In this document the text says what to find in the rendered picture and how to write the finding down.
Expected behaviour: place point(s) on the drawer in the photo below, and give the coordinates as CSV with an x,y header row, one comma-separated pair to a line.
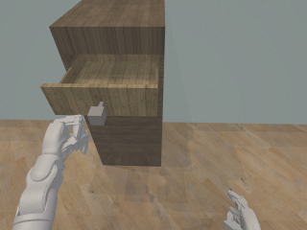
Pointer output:
x,y
126,83

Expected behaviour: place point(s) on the robot left forearm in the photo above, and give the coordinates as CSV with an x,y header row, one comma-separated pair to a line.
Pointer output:
x,y
37,205

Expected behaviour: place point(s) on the robot left hand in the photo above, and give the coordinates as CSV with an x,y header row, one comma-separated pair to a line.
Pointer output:
x,y
58,141

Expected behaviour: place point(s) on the handle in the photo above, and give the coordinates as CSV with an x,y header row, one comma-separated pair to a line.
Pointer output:
x,y
97,115

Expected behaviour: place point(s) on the cabinet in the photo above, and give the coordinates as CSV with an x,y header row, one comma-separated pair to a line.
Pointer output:
x,y
118,27

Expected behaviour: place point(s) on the robot right hand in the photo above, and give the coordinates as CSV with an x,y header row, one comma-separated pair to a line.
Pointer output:
x,y
245,219

